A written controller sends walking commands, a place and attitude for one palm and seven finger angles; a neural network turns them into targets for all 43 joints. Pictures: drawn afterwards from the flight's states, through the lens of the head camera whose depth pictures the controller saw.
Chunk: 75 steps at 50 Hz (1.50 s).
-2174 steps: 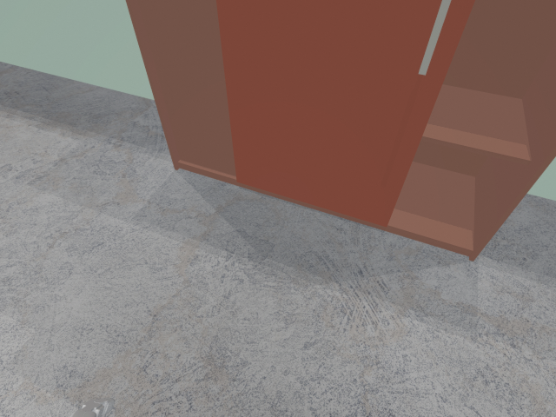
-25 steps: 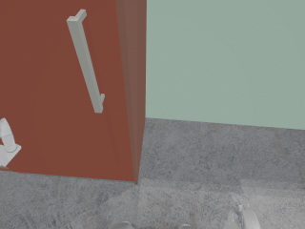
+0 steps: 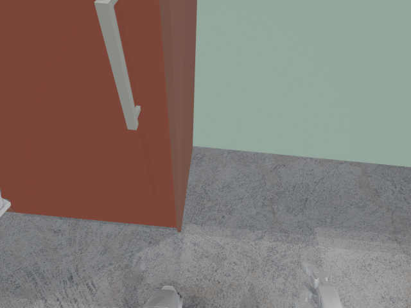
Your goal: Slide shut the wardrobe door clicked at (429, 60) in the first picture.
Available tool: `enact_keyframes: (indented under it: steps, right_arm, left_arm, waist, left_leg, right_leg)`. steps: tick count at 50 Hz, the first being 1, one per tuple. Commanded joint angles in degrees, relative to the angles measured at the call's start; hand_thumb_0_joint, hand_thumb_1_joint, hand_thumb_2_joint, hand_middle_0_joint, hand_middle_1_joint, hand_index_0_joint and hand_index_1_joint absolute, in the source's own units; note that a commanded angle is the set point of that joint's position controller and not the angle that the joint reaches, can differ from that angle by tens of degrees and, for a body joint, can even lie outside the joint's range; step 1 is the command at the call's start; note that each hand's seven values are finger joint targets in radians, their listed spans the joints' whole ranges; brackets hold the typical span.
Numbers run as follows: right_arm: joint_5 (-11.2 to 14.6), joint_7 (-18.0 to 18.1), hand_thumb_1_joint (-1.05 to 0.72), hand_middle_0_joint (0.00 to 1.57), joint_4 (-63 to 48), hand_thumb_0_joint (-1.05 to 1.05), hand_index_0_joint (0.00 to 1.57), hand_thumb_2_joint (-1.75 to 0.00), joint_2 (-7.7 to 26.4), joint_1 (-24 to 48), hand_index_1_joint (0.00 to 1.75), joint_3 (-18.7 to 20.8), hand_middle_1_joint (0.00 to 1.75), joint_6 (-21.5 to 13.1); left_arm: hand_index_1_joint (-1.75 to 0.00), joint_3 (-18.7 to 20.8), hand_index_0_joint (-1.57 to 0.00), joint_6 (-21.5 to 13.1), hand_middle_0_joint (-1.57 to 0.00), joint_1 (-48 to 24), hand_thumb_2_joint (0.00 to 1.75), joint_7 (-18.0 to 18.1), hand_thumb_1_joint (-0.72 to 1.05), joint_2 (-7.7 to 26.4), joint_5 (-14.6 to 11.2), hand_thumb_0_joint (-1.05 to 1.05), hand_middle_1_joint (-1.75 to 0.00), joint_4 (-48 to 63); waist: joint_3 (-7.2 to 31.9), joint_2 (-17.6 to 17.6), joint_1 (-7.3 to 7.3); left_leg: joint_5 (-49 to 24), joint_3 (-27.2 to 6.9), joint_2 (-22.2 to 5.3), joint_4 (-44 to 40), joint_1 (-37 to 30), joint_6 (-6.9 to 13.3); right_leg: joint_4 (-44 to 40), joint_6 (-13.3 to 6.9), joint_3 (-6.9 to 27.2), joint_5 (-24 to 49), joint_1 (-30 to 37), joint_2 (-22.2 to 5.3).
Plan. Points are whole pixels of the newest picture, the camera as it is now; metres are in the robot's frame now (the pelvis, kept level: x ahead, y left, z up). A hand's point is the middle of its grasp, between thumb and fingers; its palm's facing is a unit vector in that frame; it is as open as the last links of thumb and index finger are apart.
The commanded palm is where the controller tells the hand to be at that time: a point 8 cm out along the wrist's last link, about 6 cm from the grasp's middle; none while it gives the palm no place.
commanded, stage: step back with the hand held close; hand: left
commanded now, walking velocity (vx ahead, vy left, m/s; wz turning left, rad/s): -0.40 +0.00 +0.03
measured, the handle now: (124, 70) +0.50 +0.23 +0.18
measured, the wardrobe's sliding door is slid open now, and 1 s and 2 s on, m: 0.00 0.00 0.00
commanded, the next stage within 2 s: stop stepping back and stand still in 0.16 s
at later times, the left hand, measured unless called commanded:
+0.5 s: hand out of the picture +0.09 +0.27 +0.20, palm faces +0.39 -0.76 -0.52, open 7.4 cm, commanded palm +0.04 +0.30 +0.20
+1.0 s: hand out of the picture +0.04 +0.30 +0.20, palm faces +0.49 -0.78 -0.40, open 7.4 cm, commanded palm -0.01 +0.33 +0.20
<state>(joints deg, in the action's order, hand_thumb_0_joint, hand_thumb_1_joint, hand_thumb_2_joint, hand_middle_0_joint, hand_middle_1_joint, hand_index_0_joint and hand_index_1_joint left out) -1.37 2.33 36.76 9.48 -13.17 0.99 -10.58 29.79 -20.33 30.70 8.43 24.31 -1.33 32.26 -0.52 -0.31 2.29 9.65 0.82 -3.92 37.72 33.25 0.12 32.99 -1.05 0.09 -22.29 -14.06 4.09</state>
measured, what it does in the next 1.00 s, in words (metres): walks backwards: left foot, then right foot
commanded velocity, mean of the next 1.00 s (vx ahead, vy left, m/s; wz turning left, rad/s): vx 0.03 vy -0.02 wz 0.02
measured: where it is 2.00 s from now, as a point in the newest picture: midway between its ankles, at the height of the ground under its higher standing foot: outside the picture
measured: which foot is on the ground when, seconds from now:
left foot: up 0.00-0.14, down 0.16-0.48, up 0.50-0.66, down 0.68-1.00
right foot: down 0.00-0.18, up 0.20-0.44, down 0.46-1.00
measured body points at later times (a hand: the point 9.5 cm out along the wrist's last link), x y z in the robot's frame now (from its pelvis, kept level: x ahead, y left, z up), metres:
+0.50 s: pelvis -0.11 +0.01 +0.02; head -0.10 +0.03 +0.47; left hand +0.06 +0.31 +0.23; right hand +0.05 -0.23 -0.05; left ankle -0.01 +0.10 -0.71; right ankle -0.12 -0.10 -0.72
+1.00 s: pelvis -0.15 +0.03 +0.01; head -0.18 +0.04 +0.46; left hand +0.01 +0.34 +0.22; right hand -0.01 -0.21 -0.07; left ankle -0.14 +0.13 -0.69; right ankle -0.11 -0.08 -0.72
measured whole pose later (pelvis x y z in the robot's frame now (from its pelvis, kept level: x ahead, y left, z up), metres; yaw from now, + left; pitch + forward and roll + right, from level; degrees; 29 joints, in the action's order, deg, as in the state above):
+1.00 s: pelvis -0.15 +0.03 +0.01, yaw +0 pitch -2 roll -1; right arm -0.1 3.0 38.5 11.3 -16.5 -0.4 -5.9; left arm 24.1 -12.6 28.7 8.3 22.5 -1.2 26.1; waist 2.8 1.0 0.9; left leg 23.1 3.0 -1.2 46.4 20.6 1.4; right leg 31.5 -2.4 -3.1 -13.8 -16.2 0.6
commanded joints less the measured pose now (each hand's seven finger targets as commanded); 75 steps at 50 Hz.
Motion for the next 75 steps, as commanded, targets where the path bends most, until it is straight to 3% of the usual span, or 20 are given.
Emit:
enact_keyframes:
  steps: [1,6,7,9,14,20,22,24,25,32,35,40,44,50,53,58,62,67,68,75]
  right_arm:
    - [0.5,1.4,-0.9,0.2,-5.2,0.0,0.2,-0.9,6.9,5.8,0.3,2.5,0.3,-2.7]
    - [0.0,2.9,-0.9,0.2,-8.0,0.0,0.2,-0.9,6.9,8.2,0.3,0.0,0.3,-1.2]
    - [0.3,3.1,-0.9,0.2,-8.3,0.0,0.2,-0.9,7.6,6.9,0.3,0.1,0.3,-1.1]
    - [0.2,1.8,-0.9,0.2,-10.1,0.0,0.2,-0.9,9.3,4.9,0.3,2.2,0.3,-1.6]
    - [0.0,0.3,-0.9,0.2,-10.5,0.0,0.2,-0.9,9.5,2.8,0.3,2.8,0.3,-2.3]
    - [0.9,1.7,-0.9,0.2,-11.9,0.0,0.2,-0.9,9.9,5.7,0.3,2.2,0.3,0.0]
    - [0.8,2.3,-0.9,0.2,-11.4,0.0,0.2,-0.9,9.8,5.6,0.3,2.4,0.3,1.1]
    - [0.8,2.7,-0.9,0.2,-9.8,0.0,0.2,-0.9,10.1,5.1,0.3,2.9,0.3,2.0]
    - [0.8,2.8,-0.9,0.2,-9.0,0.0,0.2,-0.9,10.1,5.6,0.3,2.8,0.3,2.1]
    - [0.6,4.1,-0.9,0.2,-6.9,0.0,0.2,-0.9,10.1,5.1,0.3,1.7,0.3,-0.2]
    - [0.7,3.3,-0.9,0.2,-9.2,0.0,0.2,-0.9,11.3,4.4,0.3,1.4,0.3,-0.9]
    - [0.5,1.7,-0.9,0.2,-8.3,0.0,0.2,-0.9,9.8,4.9,0.3,1.1,0.3,-0.7]
    - [1.1,1.1,-0.9,0.2,-8.6,0.0,0.2,-0.9,9.4,3.6,0.3,2.5,0.3,0.9]
    - [0.8,2.2,-0.9,0.2,-7.3,0.0,0.2,-0.9,8.1,3.3,0.3,0.4,0.3,1.5]
    - [0.5,2.5,-0.9,0.2,-9.1,0.0,0.2,-0.9,9.8,4.6,0.3,0.6,0.3,0.5]
    - [0.6,1.1,-0.9,0.2,-7.7,0.0,0.2,-0.9,8.5,5.0,0.3,0.1,0.3,-1.2]
    - [0.9,0.4,-0.9,0.2,-8.9,0.0,0.2,-0.9,8.7,5.2,0.3,0.7,0.3,-0.2]
    - [1.4,0.9,-0.9,0.2,-8.6,0.0,0.2,-0.9,8.3,5.0,0.3,0.9,0.3,1.8]
    - [1.0,-3.7,-0.9,0.2,5.6,0.0,0.2,-0.9,19.0,5.3,0.3,4.0,0.3,0.3]
    - [-0.2,-2.1,-0.9,0.2,4.4,0.0,0.2,-0.9,15.9,5.5,0.3,1.7,0.3,7.1]
  left_arm:
    - [-0.3,0.2,-0.2,-1.6,-0.2,-11.3,0.9,1.3,0.9,9.6,0.2,0.0,-0.3,5.2]
    - [-0.3,1.0,-0.2,0.6,-0.2,-5.7,0.9,0.4,0.9,9.9,0.1,0.0,-0.3,7.7]
    - [-0.3,1.1,-0.2,0.3,-0.2,-5.4,0.9,0.4,0.9,10.2,-0.2,0.0,-0.3,10.2]
    - [-0.3,2.3,-0.2,-0.5,-0.2,-3.7,0.9,0.5,0.9,12.2,-0.4,0.0,-0.3,15.4]
    - [-0.3,5.2,-0.2,1.1,-0.2,4.5,0.9,0.6,0.9,11.8,-1.5,0.0,-0.3,17.1]
    - [-0.3,5.5,-0.2,5.9,-0.2,6.0,0.9,1.7,0.9,10.9,-2.0,0.0,-0.3,10.1]
    - [-0.3,3.1,-0.2,6.9,-0.2,2.5,0.9,1.4,0.9,9.5,-1.5,0.0,-0.3,6.4]
    - [-0.3,2.6,-0.2,7.3,-0.2,-0.8,0.9,1.0,0.9,11.0,-2.1,0.0,-0.3,4.9]
    - [-0.3,2.2,-0.2,7.3,-0.2,-5.5,0.9,1.1,0.9,11.5,-2.0,0.0,-0.3,6.2]
    - [-0.3,-4.1,-0.2,7.3,-0.2,-13.1,0.9,2.2,0.9,7.7,0.8,0.0,-0.3,3.5]
    - [-0.3,-1.5,-0.2,5.0,-0.2,-12.8,0.9,2.5,0.9,10.2,1.3,0.0,-0.3,12.6]
    - [-0.3,2.3,-0.2,5.0,-0.2,-4.7,0.9,2.1,0.9,10.7,1.2,0.0,-0.3,9.4]
    - [-0.3,1.8,-0.2,5.7,-0.2,-4.6,0.9,1.3,0.9,9.5,-0.2,0.0,-0.3,2.3]
    - [-0.3,-1.5,-0.2,6.1,-0.2,-8.4,0.9,1.3,0.9,7.3,-0.3,0.0,-0.3,0.6]
    - [-0.3,-2.1,-0.2,4.4,-0.2,-12.8,0.9,1.9,0.9,8.1,0.8,0.0,-0.3,9.6]
    - [-0.3,-0.2,-0.2,4.7,-0.2,-9.5,0.9,2.0,0.9,9.7,1.8,0.0,-0.3,11.3]
    - [-0.3,1.0,-0.2,4.6,-0.2,-4.7,0.9,1.3,0.9,8.7,0.7,0.0,-0.3,5.0]
    - [-0.3,0.4,-0.2,5.6,-0.2,-3.2,0.9,0.8,0.9,7.3,-0.7,0.0,-0.3,1.5]
    - [-0.3,-22.3,-0.2,14.9,-0.2,-6.1,0.9,-7.6,0.9,-0.2,4.6,0.0,-0.3,-39.4]
    - [-0.3,-23.8,-0.2,20.2,-0.2,-12.9,0.9,-8.2,0.9,-1.7,3.4,0.0,-0.3,-54.0]
  waist:
    - [6.1,11.3,-1.13]
    - [9.2,2.5,-1.24]
    - [11.4,-2.5,-1.84]
    - [19.0,-12.7,-0.34]
    - [15.4,-13.2,-1.19]
    - [5.8,-12.9,-2.45]
    - [2.4,-6.2,-3.08]
    - [1.5,11.9,-2.9]
    - [0.8,13.8,-2.4]
    - [0.0,1.4,-3.01]
    - [0.4,-19.0,-2.57]
    - [0.7,-9.9,-1.44]
    - [0.7,11.4,-1.6]
    - [2.0,4.9,-3.68]
    - [1.5,-17.9,-2.48]
    - [1.9,-10.2,-1.59]
    - [2.1,-2.5,-2.63]
    - [3.5,3.6,-2.77]
    - [3.4,0.2,-5.85]
    - [4.9,9.9,-1.38]
  left_leg:
    - [19.0,-2.5,4.6,24.1,-2.3,-1.9]
    - [-0.7,2.7,5.2,-9.6,-13.4,-1.5]
    - [-18.2,2.2,3.2,-18.5,-20.7,-1.2]
    - [-61.9,-13.0,-13.8,-12.6,-37.1,5.4]
    - [-45.5,-11.5,-13.0,-16.1,-32.2,7.2]
    - [28.3,-7.5,-6.4,-29.3,-6.2,3.0]
    - [26.1,-2.2,0.1,-20.7,-6.2,0.1]
    - [12.5,-1.3,4.5,10.7,-16.7,-1.6]
    - [11.5,-2.7,3.4,17.8,-13.2,-1.3]
    - [11.9,2.5,2.5,-10.5,-22.2,1.6]
    - [16.3,-19.3,-11.3,-24.1,-21.0,8.0]
    - [8.5,-8.7,-7.8,-16.3,-7.9,5.8]
    - [18.9,1.5,3.7,17.3,-2.5,0.7]
    - [8.6,2.4,1.6,-7.3,-24.1,1.4]
    - [19.1,-23.7,-14.4,-26.4,-22.2,8.5]
    - [-3.6,-9.8,-9.1,-18.6,-15.8,5.9]
    - [4.2,-1.6,-0.2,-10.2,-12.7,1.1]
    - [4.9,-1.7,0.1,-9.0,-20.1,1.2]
    - [-9.2,-4.6,-1.9,0.5,-16.4,1.7]
    - [-11.9,-11.1,-5.0,-10.7,-9.7,4.8]
  right_leg:
    - [-13.5,-8.2,17.9,51.4,-3.8,-24.0]
    - [-0.5,-3.7,6.4,60.4,6.2,-13.7]
    - [3.6,-0.7,3.6,52.9,4.8,-9.9]
    - [14.0,1.2,3.4,-1.1,-8.8,-3.5]
    - [14.7,1.4,0.8,-2.9,-8.1,-2.1]
    - [-4.6,0.2,-5.7,-3.3,11.8,-1.1]
    - [-15.5,-2.0,-2.5,-5.1,9.4,-4.1]
    - [-28.1,-9.5,19.0,-17.5,-13.2,-21.7]
    - [-28.1,-11.0,19.8,-15.6,-14.2,-24.7]
    - [-15.2,-4.7,6.2,-12.0,-10.6,-15.0]
    - [7.5,0.5,-2.7,-0.9,-11.1,-3.8]
    - [-4.0,0.7,-3.0,4.0,6.6,-4.1]
    - [-23.7,-10.2,27.8,-17.5,0.2,-22.5]
    - [-12.5,-5.2,6.4,-10.3,-12.1,-13.6]
    - [11.1,0.6,-1.1,-4.2,-13.6,-3.6]
    - [0.0,1.5,-1.6,5.3,1.1,-5.2]
    - [-10.6,-1.8,8.3,16.4,4.0,-10.1]
    - [-15.1,-2.5,10.7,5.7,-3.2,-11.8]
    - [-1.8,-2.0,4.7,27.9,-6.2,-14.7]
    - [-0.3,0.2,1.8,15.0,2.8,-8.2]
